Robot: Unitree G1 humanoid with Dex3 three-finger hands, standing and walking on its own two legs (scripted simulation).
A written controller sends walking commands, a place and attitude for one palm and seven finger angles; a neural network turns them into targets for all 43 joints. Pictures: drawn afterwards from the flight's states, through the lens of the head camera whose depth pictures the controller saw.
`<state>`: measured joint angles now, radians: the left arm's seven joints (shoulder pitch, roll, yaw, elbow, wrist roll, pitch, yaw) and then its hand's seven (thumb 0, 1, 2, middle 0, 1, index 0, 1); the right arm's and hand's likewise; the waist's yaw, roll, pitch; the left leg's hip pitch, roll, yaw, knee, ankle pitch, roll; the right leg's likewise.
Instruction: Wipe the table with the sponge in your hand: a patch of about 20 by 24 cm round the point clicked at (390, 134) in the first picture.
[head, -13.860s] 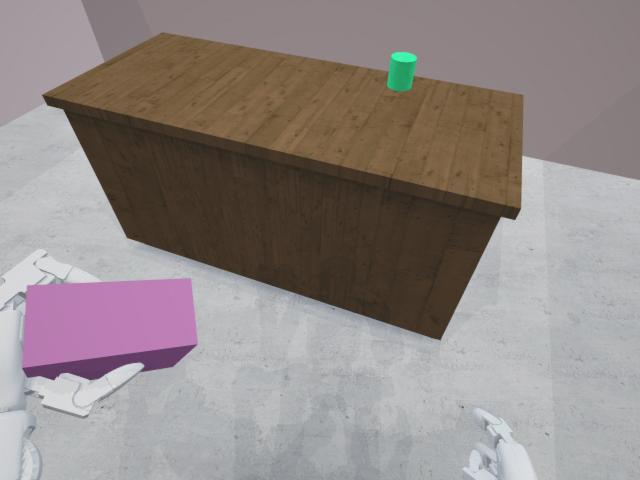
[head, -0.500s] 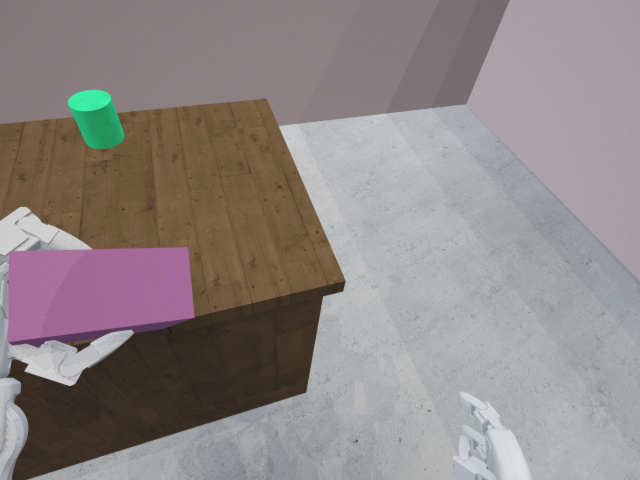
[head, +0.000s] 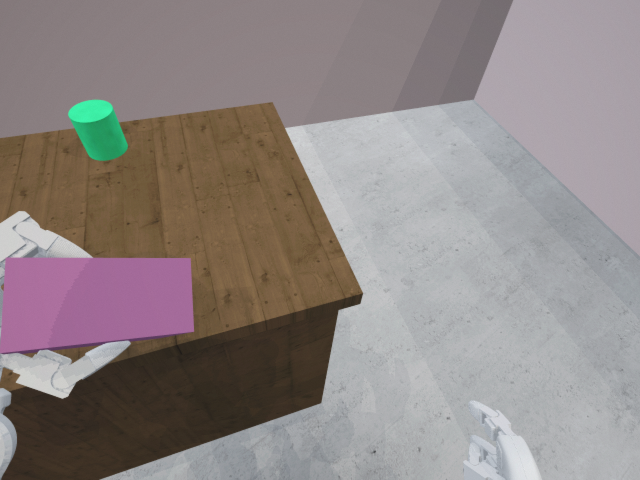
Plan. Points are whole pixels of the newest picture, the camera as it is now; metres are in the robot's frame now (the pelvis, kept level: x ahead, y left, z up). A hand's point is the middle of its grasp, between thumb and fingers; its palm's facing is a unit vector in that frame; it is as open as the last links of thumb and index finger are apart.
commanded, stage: shuffle to correct the standing spot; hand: left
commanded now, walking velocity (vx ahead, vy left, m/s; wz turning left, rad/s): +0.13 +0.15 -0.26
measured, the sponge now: (126, 305) +0.24 +0.20 +0.16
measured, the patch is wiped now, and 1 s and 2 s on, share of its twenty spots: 0.00 0.00 0.00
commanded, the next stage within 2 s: come to a stop and stand still in 0.84 s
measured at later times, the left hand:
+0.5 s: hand (4, 300) +0.22 +0.29 +0.18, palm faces +0.40 -0.85 -0.35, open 10.0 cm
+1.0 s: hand out of the picture +0.27 +0.37 +0.18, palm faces +0.35 -0.85 -0.39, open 10.0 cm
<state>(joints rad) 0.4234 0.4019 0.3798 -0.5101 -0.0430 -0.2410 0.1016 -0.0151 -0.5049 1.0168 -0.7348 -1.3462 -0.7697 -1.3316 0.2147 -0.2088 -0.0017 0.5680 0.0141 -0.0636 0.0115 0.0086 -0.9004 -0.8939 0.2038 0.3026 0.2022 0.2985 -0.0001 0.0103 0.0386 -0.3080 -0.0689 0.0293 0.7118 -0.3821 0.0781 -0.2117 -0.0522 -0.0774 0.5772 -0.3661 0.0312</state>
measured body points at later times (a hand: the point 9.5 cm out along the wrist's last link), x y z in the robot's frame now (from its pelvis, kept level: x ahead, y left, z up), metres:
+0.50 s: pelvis +0.01 +0.05 +0.00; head +0.02 +0.07 +0.45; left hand +0.20 +0.34 +0.19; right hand +0.16 -0.20 -0.07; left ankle +0.04 +0.22 -0.71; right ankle +0.02 -0.07 -0.72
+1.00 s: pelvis +0.05 +0.13 +0.01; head +0.06 +0.14 +0.45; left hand +0.25 +0.41 +0.20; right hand +0.20 -0.09 -0.08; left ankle +0.05 +0.23 -0.72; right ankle +0.03 +0.01 -0.72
